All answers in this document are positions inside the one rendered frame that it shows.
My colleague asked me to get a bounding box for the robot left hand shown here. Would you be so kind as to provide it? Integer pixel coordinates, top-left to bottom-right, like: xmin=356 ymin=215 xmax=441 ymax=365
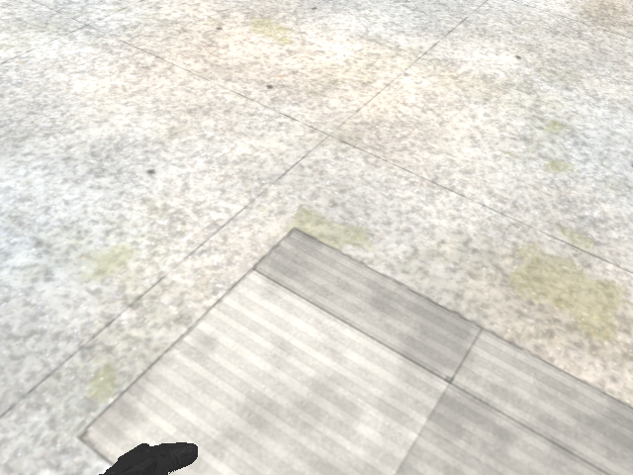
xmin=99 ymin=442 xmax=198 ymax=475

